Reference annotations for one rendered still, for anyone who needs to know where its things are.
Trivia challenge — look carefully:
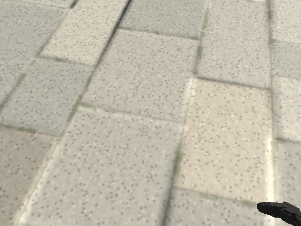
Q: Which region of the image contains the robot right hand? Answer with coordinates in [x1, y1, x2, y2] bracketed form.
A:
[257, 202, 301, 226]

